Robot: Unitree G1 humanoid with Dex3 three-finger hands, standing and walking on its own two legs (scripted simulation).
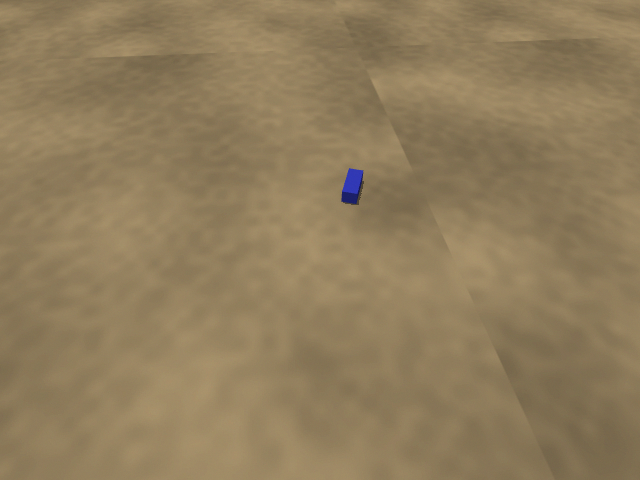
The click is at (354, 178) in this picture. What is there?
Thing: lying carton
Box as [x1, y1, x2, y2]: [341, 168, 362, 203]
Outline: 349,168 342,190 341,201 355,203 361,183 362,170
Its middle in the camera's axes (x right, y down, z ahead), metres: +0.14 -0.24 +1.89
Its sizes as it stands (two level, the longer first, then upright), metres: 0.182 0.073 0.064
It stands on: the floor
